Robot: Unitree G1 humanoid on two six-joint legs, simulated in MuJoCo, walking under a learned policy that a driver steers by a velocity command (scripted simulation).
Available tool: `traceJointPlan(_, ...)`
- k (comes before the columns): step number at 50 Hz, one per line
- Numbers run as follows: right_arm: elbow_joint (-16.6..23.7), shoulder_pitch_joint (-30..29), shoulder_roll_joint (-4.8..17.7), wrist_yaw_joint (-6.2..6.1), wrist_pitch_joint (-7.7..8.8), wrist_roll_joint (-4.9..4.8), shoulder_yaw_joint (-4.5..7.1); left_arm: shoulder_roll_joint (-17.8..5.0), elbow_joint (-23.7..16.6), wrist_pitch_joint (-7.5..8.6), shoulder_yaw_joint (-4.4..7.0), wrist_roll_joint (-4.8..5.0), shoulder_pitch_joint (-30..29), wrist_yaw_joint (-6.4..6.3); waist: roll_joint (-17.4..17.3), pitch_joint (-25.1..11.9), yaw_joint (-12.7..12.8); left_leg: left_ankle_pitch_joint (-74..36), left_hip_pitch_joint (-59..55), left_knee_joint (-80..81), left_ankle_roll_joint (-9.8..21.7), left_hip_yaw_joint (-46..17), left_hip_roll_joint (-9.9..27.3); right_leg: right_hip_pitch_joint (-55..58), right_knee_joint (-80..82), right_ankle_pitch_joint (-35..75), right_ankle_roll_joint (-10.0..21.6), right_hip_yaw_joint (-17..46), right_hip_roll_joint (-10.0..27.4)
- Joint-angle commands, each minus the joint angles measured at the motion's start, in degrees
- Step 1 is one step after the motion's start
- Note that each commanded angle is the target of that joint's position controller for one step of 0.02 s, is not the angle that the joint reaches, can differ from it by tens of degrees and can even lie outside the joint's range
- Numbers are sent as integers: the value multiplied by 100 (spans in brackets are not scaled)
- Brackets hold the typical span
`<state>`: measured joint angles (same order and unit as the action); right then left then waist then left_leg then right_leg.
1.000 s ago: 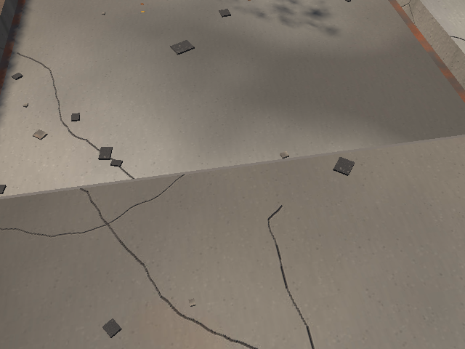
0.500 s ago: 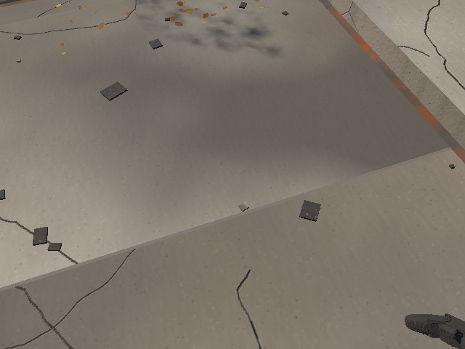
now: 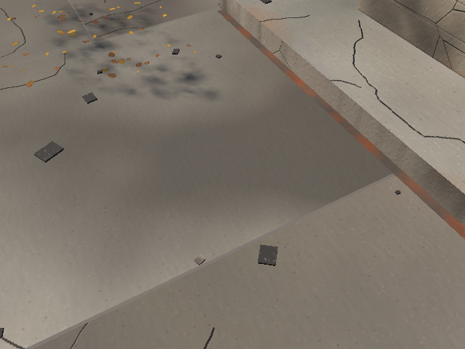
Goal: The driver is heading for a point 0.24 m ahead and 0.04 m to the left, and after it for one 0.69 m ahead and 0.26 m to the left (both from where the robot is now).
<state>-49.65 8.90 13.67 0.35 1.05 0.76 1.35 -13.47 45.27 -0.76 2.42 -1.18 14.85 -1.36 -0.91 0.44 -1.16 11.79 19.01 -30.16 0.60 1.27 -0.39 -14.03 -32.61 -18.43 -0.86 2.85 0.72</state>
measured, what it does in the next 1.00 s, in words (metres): steps on the spot, turning left: right foot, then left foot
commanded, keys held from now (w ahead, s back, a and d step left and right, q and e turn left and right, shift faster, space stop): q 1.00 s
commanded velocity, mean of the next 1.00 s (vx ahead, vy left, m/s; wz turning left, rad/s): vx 0.03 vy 0.00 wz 0.44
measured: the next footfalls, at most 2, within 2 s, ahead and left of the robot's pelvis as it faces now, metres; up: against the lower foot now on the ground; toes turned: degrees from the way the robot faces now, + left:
right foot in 0.50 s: +0.11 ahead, -0.13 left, +0.00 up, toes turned +17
left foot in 0.96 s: +0.00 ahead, +0.09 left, +0.00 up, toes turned +33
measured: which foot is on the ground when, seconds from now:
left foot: down 0.00-0.50, up 0.52-0.94, down 0.96-1.00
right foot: down 0.00-0.26, up 0.28-0.48, down 0.50-0.98, up 1.00-1.00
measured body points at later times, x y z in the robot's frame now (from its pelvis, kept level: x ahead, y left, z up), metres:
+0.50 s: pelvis +0.04 -0.03 +0.00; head +0.07 -0.04 +0.45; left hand +0.12 +0.27 -0.09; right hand +0.24 -0.28 -0.11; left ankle +0.06 +0.12 -0.73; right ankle +0.07 -0.15 -0.73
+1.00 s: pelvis +0.02 -0.02 +0.00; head +0.04 +0.02 +0.44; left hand -0.01 +0.30 -0.11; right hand +0.31 -0.16 -0.08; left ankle -0.03 +0.07 -0.74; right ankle +0.07 -0.15 -0.72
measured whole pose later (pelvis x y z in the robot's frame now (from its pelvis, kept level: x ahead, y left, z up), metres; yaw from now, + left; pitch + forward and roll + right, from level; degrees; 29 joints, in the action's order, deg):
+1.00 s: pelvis +0.02 -0.02 +0.00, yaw +31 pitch +2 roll +0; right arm -35.6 8.4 16.4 1.0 -3.5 -0.9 4.8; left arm -17.8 38.7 -0.4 5.0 -0.1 10.8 -1.6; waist 1.8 2.1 1.2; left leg 16.9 18.2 -32.8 2.4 2.0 -0.6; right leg -18.8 -40.1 -23.5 -2.2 -9.2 7.7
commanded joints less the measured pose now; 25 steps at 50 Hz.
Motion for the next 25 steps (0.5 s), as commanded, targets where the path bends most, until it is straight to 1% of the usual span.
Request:
traceJointPlan(1, 278, -257, 532, -37, 104, -74, 133, -837, -298, 165, 194, 55, 101, -37, 788, 304, 118, 1187, 192, -168, 147, 74, -86, -516, 1353, -1714, 572, 807, 586)
traceJointPlan(2, 270, -271, 396, -19, 138, -73, 100, -762, -313, 200, 163, 28, 24, -53, 877, 373, 75, 701, 193, -238, 156, 51, -59, -497, 1352, -1340, 591, 893, 704)
traceJointPlan(3, 252, -233, 394, -3, 161, -47, 98, -716, -331, 237, 149, 8, -74, -73, 865, 385, 24, 224, 118, -179, 168, -57, 37, -477, 1180, -738, 543, 798, 709)
traceJointPlan(4, 275, -263, 573, 9, 171, -39, 141, -822, -372, 253, 196, 14, -86, -109, 748, 354, 76, -300, 193, -207, 200, -152, 75, -335, 891, -147, 467, 603, 607)
traceJointPlan(5, 307, -322, 793, 23, 176, -70, 206, -945, -416, 248, 253, 28, 80, -153, 433, 238, 228, -807, 302, -339, 278, -275, 63, -145, 618, 305, 394, 356, 443)
traceJointPlan(6, 357, -356, 857, 40, 175, -116, 245, -1010, -418, 236, 289, 41, 246, -200, 197, 47, 293, -1231, 334, -437, 350, -379, 72, 61, 322, 718, 341, 191, 368)
traceJointPlan(7, 401, -358, 855, 53, 163, -149, 263, -1010, -431, 222, 309, 68, 365, -244, 48, -152, 331, -1570, 306, -507, 401, -492, 103, 190, 72, 1115, 315, 75, 342)
traceJointPlan(9, 493, -314, 871, 64, 118, -193, 301, -917, -519, 164, 312, 97, 406, -330, -30, -478, 339, -1986, 243, -631, 520, -778, 184, 283, -306, 1858, 295, -64, 363)
traceJointPlan(10, 533, -238, 904, 66, 91, -198, 324, -873, -588, 125, 311, 90, 351, -356, -59, -612, 297, -2127, 160, -638, 610, -979, 258, 231, -479, 2092, 273, -122, 357)
traceJointPlan(11, 562, -115, 975, 64, 61, -184, 354, -828, -673, 91, 310, 80, 248, -372, -166, -742, 231, -2289, -8, -556, 742, -1280, 385, 81, -724, 2117, 206, -221, 287)
traceJointPlan(12, 576, 75, 1102, 55, 29, -146, 395, -757, -771, 71, 302, 74, 102, -377, -426, -887, 128, -2547, -335, -309, 976, -1772, 617, -238, -1142, 1754, 69, -362, 92)
traceJointPlan(13, 583, 309, 1269, 35, -4, -93, 443, -653, -852, 68, 283, 72, -77, -359, -871, -985, -28, -2976, -847, 120, 1373, -2504, 991, -840, -1759, 483, -110, -438, -309)
traceJointPlan(14, 529, 656, 1327, 20, 4, -42, 448, -529, -982, 59, 242, 88, -334, -326, -1389, -1016, -246, -3210, -1488, 606, 1834, -3393, 1569, -1740, -2629, -1991, -180, -137, -530)
traceJointPlan(15, 569, 664, 1354, -1, 51, -42, 442, -600, -978, 69, 252, 133, -277, -291, -1033, -1075, -240, -2921, -1687, 684, 1915, -3646, 1789, -2084, -3408, -2277, -190, 308, -348)
traceJointPlan(16, 696, 360, 1369, -44, 63, -84, 461, -659, -952, 80, 264, 167, -235, -272, -692, -965, -100, -2766, -1503, 607, 1746, -3382, 1692, -2185, -3546, -2026, -190, 391, -221)
traceJointPlan(17, 794, 37, 1353, -93, 16, -151, 473, -707, -927, 97, 274, 155, -206, -273, -489, -767, 28, -2497, -1190, 658, 1470, -3006, 1453, -2111, -3030, -1691, -199, 347, -129)
traceJointPlan(18, 862, -191, 1287, -149, -66, -193, 472, -717, -900, 121, 276, 136, -204, -291, -519, -671, 91, -2192, -996, 731, 1247, -2778, 1245, -1923, -2385, -1405, -235, 258, -88)
traceJointPlan(19, 905, -316, 1282, -190, -171, -190, 485, -627, -867, 154, 243, 138, -181, -277, -607, -644, 112, -2138, -735, 755, 1139, -2608, 1059, -1563, -1913, -1121, -292, 104, -178)
traceJointPlan(20, 954, -385, 1273, -228, -265, -185, 502, -559, -831, 194, 213, 156, -112, -231, -695, -719, 126, -2089, -542, 749, 1043, -2465, 914, -1118, -1472, -793, -316, 41, -260)
traceJointPlan(21, 996, -401, 1271, -258, -329, -194, 522, -545, -807, 233, 206, 187, -31, -170, -789, -802, 137, -1996, -462, 748, 981, -2418, 838, -781, -1042, -515, -326, -2, -339)
traceJointPlan(22, 1028, -408, 1274, -274, -371, -218, 538, -577, -779, 263, 218, 208, 68, -111, -843, -854, 164, -1829, -431, 723, 932, -2437, 797, -503, -587, -189, -327, -38, -394)
traceJointPlan(23, 1078, -494, 1249, -286, -406, -259, 538, -599, -732, 279, 236, 210, 229, -60, -839, -856, 276, -1501, -309, 646, 831, -2430, 711, -132, 38, 332, -300, -107, -428)
traceJointPlan(24, 1126, -541, 1155, -299, -430, -298, 517, -650, -677, 277, 273, 192, 393, -28, -799, -786, 400, -854, -47, 528, 653, -2390, 534, 333, 751, 870, -232, -192, -426)
traceJointPlan(25, 1139, -401, 910, -297, -423, -274, 460, -956, -684, 245, 370, 115, 498, -51, -323, -658, 365, 350, 632, -33, 328, -2111, 175, 864, 1154, 848, 19, 333, 209)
